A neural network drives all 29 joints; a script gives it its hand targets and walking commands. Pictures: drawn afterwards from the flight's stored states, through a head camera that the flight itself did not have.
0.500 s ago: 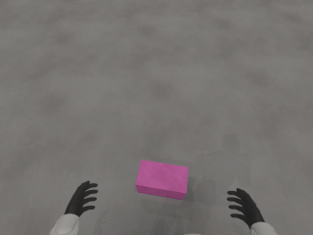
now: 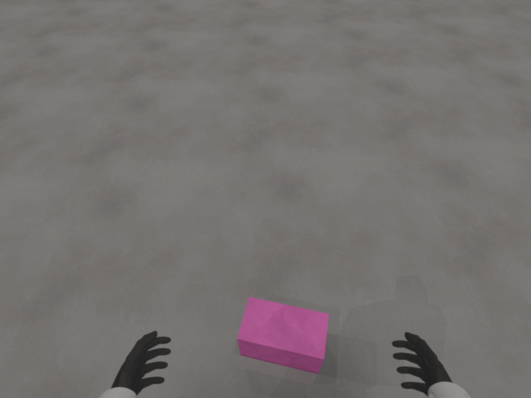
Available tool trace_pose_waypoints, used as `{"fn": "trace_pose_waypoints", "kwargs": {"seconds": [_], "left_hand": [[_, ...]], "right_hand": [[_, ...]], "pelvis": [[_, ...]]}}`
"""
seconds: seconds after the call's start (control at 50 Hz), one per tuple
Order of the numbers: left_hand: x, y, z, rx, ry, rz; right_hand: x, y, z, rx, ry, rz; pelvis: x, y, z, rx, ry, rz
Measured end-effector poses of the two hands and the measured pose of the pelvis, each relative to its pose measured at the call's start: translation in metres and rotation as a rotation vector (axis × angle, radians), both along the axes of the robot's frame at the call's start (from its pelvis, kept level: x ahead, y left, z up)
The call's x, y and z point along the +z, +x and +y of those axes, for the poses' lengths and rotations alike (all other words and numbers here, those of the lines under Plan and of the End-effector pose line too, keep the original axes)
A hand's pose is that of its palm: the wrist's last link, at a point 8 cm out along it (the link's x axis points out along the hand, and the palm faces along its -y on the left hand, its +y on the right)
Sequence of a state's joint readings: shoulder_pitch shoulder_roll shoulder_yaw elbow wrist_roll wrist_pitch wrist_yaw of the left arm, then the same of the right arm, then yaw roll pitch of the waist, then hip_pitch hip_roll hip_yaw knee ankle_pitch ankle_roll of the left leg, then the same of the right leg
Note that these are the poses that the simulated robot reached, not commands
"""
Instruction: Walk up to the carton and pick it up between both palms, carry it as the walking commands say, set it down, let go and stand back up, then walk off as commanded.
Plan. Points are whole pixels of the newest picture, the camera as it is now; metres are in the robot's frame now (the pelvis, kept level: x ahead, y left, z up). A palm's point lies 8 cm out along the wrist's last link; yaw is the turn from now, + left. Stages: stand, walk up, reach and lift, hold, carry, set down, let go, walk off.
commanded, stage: stand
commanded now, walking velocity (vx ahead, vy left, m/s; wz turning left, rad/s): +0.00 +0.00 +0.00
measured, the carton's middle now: (283, 335) +0.43 -0.02 -0.68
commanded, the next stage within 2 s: walk off in 1.80 s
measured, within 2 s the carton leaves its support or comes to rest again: neither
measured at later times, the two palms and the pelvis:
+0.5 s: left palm out of the picture +0.08 +0.28 -0.08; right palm out of the picture +0.10 -0.30 -0.10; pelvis +0.01 -0.02 +0.01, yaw +3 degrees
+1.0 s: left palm out of the picture +0.03 +0.29 -0.10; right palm out of the picture +0.04 -0.30 -0.11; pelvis -0.02 -0.01 +0.01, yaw +2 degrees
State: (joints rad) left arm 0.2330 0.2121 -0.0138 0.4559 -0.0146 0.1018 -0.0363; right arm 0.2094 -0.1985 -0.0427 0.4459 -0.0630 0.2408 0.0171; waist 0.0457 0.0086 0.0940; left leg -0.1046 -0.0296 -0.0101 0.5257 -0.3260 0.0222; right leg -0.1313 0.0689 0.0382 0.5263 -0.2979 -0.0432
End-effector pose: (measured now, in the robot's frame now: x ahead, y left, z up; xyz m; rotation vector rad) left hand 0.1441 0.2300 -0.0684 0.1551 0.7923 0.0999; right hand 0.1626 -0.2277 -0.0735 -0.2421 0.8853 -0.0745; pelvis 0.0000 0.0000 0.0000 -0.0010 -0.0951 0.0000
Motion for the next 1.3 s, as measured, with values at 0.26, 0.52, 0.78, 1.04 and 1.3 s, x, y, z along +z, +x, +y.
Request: {"fn": "trace_pose_waypoints", "kwargs": {"seconds": [0.26, 0.52, 0.78, 1.04, 1.3], "left_hand": [[-0.007, -0.049, 0.055, 0.112, 0.191, 0.145], [-0.012, -0.067, 0.048, 0.121, 0.177, 0.176], [-0.024, -0.095, 0.048, 0.117, 0.153, 0.260], [-0.028, -0.118, 0.061, 0.125, 0.162, 0.340], [-0.032, -0.130, 0.063, 0.126, 0.159, 0.381]], "right_hand": [[-0.015, -0.031, -0.062, -0.041, -0.078, 0.021], [-0.023, -0.063, -0.073, -0.039, -0.100, 0.092], [-0.031, -0.107, -0.072, -0.051, -0.104, 0.190], [-0.035, -0.125, -0.069, -0.063, -0.110, 0.243], [-0.035, -0.122, -0.068, -0.065, -0.110, 0.254]], "pelvis": [[0.005, 0.017, -0.012, 0.044, -0.004, 0.077], [0.008, 0.003, -0.017, 0.048, -0.004, 0.069], [0.010, -0.013, -0.014, 0.042, -0.005, 0.063], [0.011, -0.022, -0.007, 0.038, -0.001, 0.054], [0.012, -0.026, -0.005, 0.036, 0.001, 0.049]]}}
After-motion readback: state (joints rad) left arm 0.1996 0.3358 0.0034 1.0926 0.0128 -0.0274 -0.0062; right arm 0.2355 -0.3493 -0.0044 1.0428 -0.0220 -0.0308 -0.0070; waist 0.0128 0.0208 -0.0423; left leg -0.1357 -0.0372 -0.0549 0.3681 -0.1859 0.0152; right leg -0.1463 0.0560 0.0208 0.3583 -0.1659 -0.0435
